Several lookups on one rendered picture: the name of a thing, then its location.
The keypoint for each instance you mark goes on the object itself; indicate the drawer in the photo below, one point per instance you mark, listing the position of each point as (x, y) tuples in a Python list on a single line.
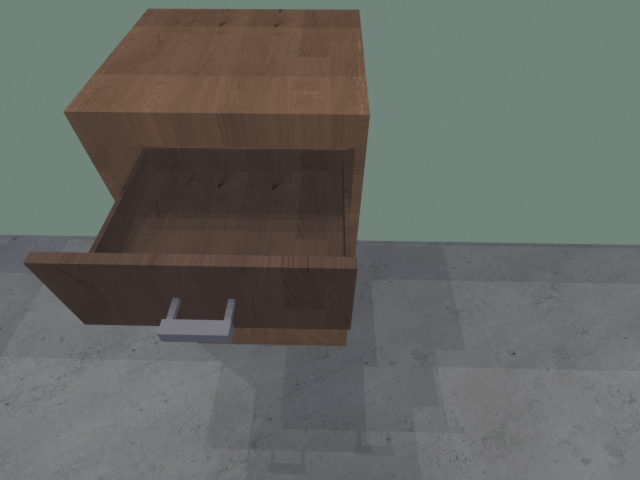
[(269, 228)]

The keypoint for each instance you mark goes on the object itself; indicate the cabinet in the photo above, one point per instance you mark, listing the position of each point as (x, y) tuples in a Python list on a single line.
[(232, 79)]

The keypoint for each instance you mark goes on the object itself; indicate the handle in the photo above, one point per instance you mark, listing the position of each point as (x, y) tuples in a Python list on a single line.
[(208, 331)]

